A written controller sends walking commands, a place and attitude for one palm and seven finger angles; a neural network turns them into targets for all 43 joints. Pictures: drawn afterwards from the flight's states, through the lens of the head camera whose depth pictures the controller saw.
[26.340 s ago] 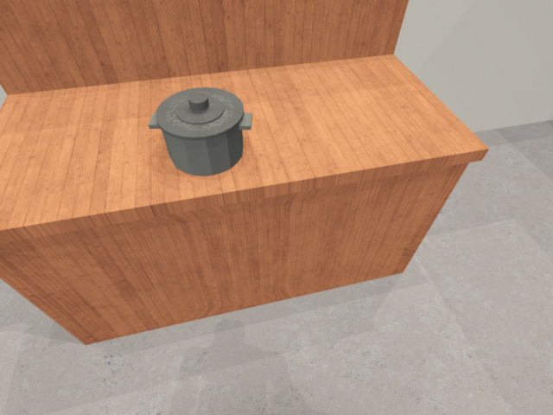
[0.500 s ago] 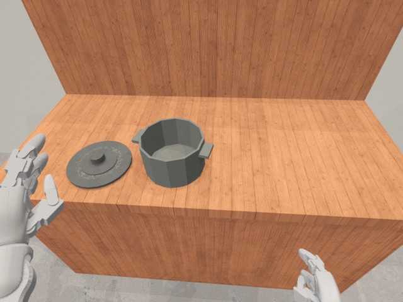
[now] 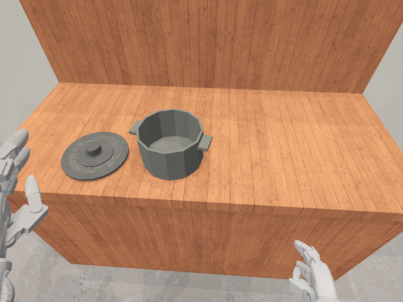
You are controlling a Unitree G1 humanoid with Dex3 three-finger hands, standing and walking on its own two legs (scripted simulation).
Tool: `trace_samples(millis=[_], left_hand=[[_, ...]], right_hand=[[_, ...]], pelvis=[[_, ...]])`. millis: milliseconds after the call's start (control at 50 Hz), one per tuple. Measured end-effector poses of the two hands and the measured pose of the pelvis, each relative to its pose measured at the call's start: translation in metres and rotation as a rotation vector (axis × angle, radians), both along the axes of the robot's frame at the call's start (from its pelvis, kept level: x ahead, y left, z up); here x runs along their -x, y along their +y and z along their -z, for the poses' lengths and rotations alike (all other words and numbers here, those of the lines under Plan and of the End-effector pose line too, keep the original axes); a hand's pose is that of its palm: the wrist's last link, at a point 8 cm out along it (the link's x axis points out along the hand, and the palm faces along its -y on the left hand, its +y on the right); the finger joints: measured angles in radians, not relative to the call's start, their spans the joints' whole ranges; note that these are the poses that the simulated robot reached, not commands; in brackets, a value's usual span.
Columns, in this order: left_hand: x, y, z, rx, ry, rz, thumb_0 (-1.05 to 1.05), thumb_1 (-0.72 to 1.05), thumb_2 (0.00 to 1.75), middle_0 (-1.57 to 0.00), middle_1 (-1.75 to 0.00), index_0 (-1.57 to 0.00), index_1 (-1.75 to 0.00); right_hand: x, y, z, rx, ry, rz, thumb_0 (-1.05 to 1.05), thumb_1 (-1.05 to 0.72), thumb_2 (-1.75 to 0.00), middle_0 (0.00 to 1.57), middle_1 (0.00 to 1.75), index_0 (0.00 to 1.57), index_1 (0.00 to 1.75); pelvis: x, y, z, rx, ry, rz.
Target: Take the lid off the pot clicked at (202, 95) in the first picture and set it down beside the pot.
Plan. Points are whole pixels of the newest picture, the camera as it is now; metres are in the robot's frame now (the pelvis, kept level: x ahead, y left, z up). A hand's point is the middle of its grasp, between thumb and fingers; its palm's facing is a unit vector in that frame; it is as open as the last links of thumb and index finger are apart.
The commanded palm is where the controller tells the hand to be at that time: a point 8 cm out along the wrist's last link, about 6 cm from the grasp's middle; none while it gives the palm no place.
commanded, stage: step back with the hand held close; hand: left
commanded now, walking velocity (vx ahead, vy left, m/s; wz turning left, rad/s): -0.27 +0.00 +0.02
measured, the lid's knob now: (93, 148) +0.50 +0.39 -0.04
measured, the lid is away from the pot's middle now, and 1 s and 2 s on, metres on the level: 0.23 0.23 0.23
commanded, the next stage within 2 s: none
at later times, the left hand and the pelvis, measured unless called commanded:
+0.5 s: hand (23, 252) +0.13 +0.25 +0.16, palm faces +0.38 -0.82 -0.44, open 7.4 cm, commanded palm +0.07 +0.30 +0.17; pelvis -0.06 +0.02 -0.02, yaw +0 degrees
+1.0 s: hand (16, 273) +0.11 +0.25 +0.16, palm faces +0.37 -0.82 -0.44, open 7.4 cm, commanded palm +0.04 +0.30 +0.17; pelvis -0.09 +0.02 -0.02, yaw +1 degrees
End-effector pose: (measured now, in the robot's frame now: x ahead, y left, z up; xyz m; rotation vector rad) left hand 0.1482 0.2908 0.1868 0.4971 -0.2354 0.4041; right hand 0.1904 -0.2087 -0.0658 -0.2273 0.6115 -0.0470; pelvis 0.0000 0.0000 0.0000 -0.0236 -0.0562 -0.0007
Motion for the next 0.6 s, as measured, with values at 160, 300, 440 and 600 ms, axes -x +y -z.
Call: trace_samples(millis=[160, 300, 440, 600], left_hand=[[-0.006, -0.005, 0.021, -0.008, 0.093, 0.138, 0.02, 0.89, 0.90, -0.21, -0.30, -0.21, -0.30], [0.017, 0.003, 0.017, -0.066, 0.088, 0.173, 0.02, 0.88, 0.89, -0.22, -0.30, -0.22, -0.30], [0.045, 0.006, 0.010, -0.064, -0.010, 0.098, 0.02, 0.88, 0.89, -0.22, -0.30, -0.22, -0.30], [0.064, 0.000, 0.015, -0.032, -0.040, 0.091, 0.02, 0.88, 0.90, -0.21, -0.30, -0.22, -0.30]], right_hand=[[0.033, -0.016, -0.001, 0.046, 0.072, 0.111, 0.01, -0.91, -0.90, 0.20, 0.30, 0.21, 0.30], [0.063, -0.011, 0.002, 0.052, 0.092, 0.151, 0.01, -0.91, -0.90, 0.20, 0.30, 0.21, 0.30], [0.079, 0.002, 0.016, 0.010, 0.069, 0.110, 0.01, -0.91, -0.90, 0.20, 0.30, 0.21, 0.30], [0.100, 0.002, 0.019, 0.021, 0.061, 0.099, 0.01, -0.90, -0.90, 0.20, 0.30, 0.21, 0.30]], pelvis=[[0.014, 0.014, 0.002, -0.014, 0.038, 0.021], [0.031, 0.021, 0.007, -0.025, 0.037, 0.016], [0.050, 0.018, 0.015, -0.019, 0.024, 0.005], [0.069, 0.018, 0.018, -0.006, 0.035, -0.001]])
